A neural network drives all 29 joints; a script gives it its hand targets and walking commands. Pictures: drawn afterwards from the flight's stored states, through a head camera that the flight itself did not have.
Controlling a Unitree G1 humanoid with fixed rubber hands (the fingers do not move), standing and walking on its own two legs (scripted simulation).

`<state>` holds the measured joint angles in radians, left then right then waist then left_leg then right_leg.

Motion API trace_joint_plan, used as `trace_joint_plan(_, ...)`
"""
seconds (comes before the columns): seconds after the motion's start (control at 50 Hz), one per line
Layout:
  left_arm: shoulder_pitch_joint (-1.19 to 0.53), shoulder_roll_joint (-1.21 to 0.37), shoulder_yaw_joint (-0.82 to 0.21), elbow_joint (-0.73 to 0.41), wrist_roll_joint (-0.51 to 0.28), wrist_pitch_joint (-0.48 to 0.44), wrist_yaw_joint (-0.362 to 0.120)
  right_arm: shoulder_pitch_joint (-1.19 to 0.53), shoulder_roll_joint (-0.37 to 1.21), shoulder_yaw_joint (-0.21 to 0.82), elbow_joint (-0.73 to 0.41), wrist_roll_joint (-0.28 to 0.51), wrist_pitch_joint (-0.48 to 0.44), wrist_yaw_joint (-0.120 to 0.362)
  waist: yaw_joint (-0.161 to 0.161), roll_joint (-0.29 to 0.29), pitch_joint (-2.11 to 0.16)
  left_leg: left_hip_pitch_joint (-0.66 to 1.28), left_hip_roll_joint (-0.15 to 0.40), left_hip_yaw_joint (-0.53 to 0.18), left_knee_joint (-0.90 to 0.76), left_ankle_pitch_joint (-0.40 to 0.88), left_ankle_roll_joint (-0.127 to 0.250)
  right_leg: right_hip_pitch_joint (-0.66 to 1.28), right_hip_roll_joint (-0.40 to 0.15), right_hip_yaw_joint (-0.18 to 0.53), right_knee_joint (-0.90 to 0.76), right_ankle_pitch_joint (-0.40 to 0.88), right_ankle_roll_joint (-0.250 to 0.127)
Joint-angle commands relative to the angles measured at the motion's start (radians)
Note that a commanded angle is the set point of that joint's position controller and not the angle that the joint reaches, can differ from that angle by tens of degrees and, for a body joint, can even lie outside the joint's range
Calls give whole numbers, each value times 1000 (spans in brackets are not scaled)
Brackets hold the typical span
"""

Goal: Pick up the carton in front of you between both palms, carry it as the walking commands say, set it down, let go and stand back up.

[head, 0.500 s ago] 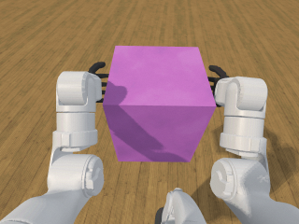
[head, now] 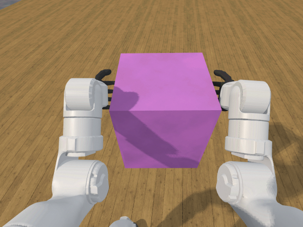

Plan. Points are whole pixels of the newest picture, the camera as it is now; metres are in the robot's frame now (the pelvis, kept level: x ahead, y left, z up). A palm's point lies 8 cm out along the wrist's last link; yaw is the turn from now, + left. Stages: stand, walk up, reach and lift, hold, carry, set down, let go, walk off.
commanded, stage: carry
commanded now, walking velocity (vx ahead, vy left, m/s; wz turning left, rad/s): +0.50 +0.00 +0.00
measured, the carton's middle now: (161, 114) +0.38 -0.01 +0.12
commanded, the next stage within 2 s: none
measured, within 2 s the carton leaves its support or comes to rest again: neither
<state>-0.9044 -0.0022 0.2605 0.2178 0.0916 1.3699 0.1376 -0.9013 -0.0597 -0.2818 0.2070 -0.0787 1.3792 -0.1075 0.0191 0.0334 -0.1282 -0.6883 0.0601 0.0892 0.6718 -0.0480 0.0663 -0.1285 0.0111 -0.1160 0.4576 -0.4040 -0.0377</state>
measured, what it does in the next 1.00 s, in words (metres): walks ahead: left foot, then right foot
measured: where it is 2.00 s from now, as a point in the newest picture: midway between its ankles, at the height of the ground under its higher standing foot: (157, 200)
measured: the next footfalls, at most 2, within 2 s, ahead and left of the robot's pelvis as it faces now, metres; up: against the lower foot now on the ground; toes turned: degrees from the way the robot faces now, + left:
left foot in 0.06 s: +0.23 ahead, +0.09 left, +0.00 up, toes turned +6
right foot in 0.52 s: +0.45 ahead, -0.12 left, +0.00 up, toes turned +0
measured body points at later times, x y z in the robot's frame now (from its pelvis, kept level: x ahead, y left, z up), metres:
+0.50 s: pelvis +0.28 -0.01 +0.01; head +0.31 +0.00 +0.46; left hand +0.63 +0.15 +0.10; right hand +0.63 -0.16 +0.10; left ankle +0.19 +0.09 -0.73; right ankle +0.40 -0.13 -0.71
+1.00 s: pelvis +0.47 +0.00 +0.00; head +0.41 +0.01 +0.45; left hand +0.74 +0.15 +0.10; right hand +0.75 -0.15 +0.10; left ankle +0.49 +0.10 -0.73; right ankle +0.41 -0.12 -0.73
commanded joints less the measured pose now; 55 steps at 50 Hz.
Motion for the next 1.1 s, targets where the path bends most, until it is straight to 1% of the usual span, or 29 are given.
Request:
trace_joint_plan(0.0,-644,-995,-443,-1,-403,-20,-248,-692,1127,511,60,434,-16,216,13,-212,-245,167,-108,113,-185,22,9,243,-174,47,49,986,-68)
trace_joint_plan(0.02,-650,-1002,-436,6,-404,-24,-249,-670,1136,496,90,430,-23,220,-29,-198,-296,351,-120,130,-253,58,13,202,-162,-1,168,991,-29)
trace_joint_plan(0.04,-656,-1005,-438,16,-404,-29,-249,-653,1140,479,108,426,-32,223,-62,-144,-357,566,-55,64,-257,64,12,80,-148,-26,316,812,8)
trace_joint_plan(0.06,-655,-1012,-441,27,-406,-33,-250,-637,1139,459,120,423,-40,224,-72,-18,-421,749,148,-219,-191,167,22,-98,-107,-20,516,481,32)
trace_joint_plan(0.08,-688,-1064,-437,44,-409,-36,-250,-667,1114,445,109,408,-52,222,-54,244,-482,1014,336,-602,-243,196,193,-459,29,42,735,-3,58)
trace_joint_plan(0.1,-682,-1071,-438,30,-404,-44,-247,-631,1154,443,106,416,-62,225,-62,232,-448,989,327,-662,-311,73,232,-582,33,111,855,-96,35)
trace_joint_plan(0.14,-712,-1129,-474,-25,-431,-64,-242,-700,1207,476,-10,448,-85,232,-64,33,-394,866,278,-501,-332,35,168,-602,-43,145,830,17,4)
trace_joint_plan(0.16,-716,-1156,-489,-55,-442,-74,-238,-735,1228,499,-69,466,-95,232,-53,16,-372,794,264,-436,-356,14,137,-580,-77,151,766,69,9)
trace_joint_plan(0.2,-701,-1188,-526,-113,-460,-90,-228,-746,1248,536,-145,486,-109,226,-45,58,-392,759,230,-338,-397,-55,108,-526,-86,131,680,115,28)
trace_joint_plan(0.26,-598,-1209,-576,-164,-459,-112,-217,-620,1257,574,-170,464,-121,223,-39,93,-404,806,218,-246,-438,-8,123,-540,-100,87,506,125,61)
trace_joint_plan(0.3,-525,-1225,-614,-186,-448,-126,-218,-526,1263,605,-181,440,-132,227,-34,81,-390,842,206,-196,-445,98,119,-534,-101,53,368,160,79)
trace_joint_plan(0.38,-388,-1251,-705,-248,-441,-154,-238,-355,1248,665,-238,392,-159,237,-36,111,-356,914,161,-82,-415,342,67,-472,-67,-14,140,292,76)
trace_joint_plan(0.46,-243,-1225,-777,-351,-445,-165,-259,-177,1207,723,-342,344,-175,239,-37,135,-332,926,99,40,-258,575,12,-308,6,-94,-87,440,70)
trace_joint_plan(0.48,-191,-1218,-789,-371,-436,-163,-267,-119,1193,735,-360,333,-176,241,-24,104,-351,846,77,77,-155,550,-18,-141,7,-106,-179,551,63)
trace_joint_plan(0.5,-129,-1204,-792,-378,-420,-162,-274,-58,1180,754,-372,324,-174,243,-19,79,-360,695,72,72,-83,476,-62,49,-56,-62,-197,661,45)
trace_joint_plan(0.52,-51,-1182,-786,-380,-406,-160,-281,-28,1158,770,-390,325,-172,248,0,-18,-404,507,65,66,46,193,-91,271,-231,102,-97,1055,20)
trace_joint_plan(0.54,-3,-1144,-776,-382,-369,-164,-282,-22,1193,798,-408,345,-160,255,16,-247,-494,206,-5,31,208,-207,-108,608,-387,259,81,1523,-122)
trace_joint_plan(0.56,87,-1133,-775,-375,-354,-170,-283,30,1196,811,-423,357,-158,265,24,-326,-506,32,-64,-9,300,-509,-112,692,-407,324,46,1572,-191)
trace_joint_plan(0.58,119,-1134,-783,-419,-348,-177,-284,50,1207,829,-438,367,-163,275,21,-278,-484,1,-47,-50,312,-543,-101,661,-398,294,12,1456,-176)
trace_joint_plan(0.62,119,-1139,-812,-532,-346,-191,-288,84,1217,862,-494,379,-184,282,3,-167,-423,74,11,-72,100,-504,-97,490,-364,218,-67,1151,-112)
trace_joint_plan(0.68,202,-1159,-832,-611,-369,-195,-303,141,1185,906,-616,383,-195,267,-5,-172,-397,319,-15,-3,-86,-323,-109,258,-295,68,-116,945,-74)
trace_joint_plan(0.72,238,-1111,-836,-631,-380,-184,-306,176,1175,911,-643,391,-185,266,-4,-197,-387,404,-14,30,-164,-171,-108,184,-266,6,-94,876,-61)
trace_joint_plan(0.76,279,-1072,-837,-618,-379,-170,-311,224,1135,904,-637,383,-169,269,-9,-181,-346,504,2,51,-290,58,-111,86,-225,-23,-63,709,-19)
trace_joint_plan(0.8,304,-1029,-826,-574,-363,-153,-315,253,1082,888,-599,370,-143,278,-10,-106,-311,620,108,-19,-302,241,-108,-50,-194,-12,-17,427,29)
trace_joint_plan(0.82,286,-1013,-830,-565,-362,-140,-315,252,1064,875,-563,356,-135,283,-6,-32,-289,611,169,-65,-251,358,-88,-80,-155,-9,-17,315,57)
trace_joint_plan(0.86,244,-998,-841,-534,-372,-114,-319,286,1064,839,-470,337,-128,289,-12,59,-214,526,174,-75,-243,306,-57,-62,-171,12,-18,275,77)
trace_joint_plan(0.92,235,-1008,-848,-474,-376,-109,-322,311,1077,816,-394,327,-127,291,-13,43,-194,519,143,-57,-201,425,-42,-75,-182,25,23,422,79)
trace_joint_plan(0.98,196,-1040,-854,-468,-388,-121,-323,270,1104,820,-395,335,-139,291,-13,22,-230,553,130,-46,-165,495,-36,-82,-172,14,41,455,83)
trace_joint_plan(1.08,182,-1073,-854,-498,-405,-138,-320,214,1134,849,-469,364,-154,285,-15,-15,-269,546,121,-43,-143,411,-24,-65,-166,15,52,422,74)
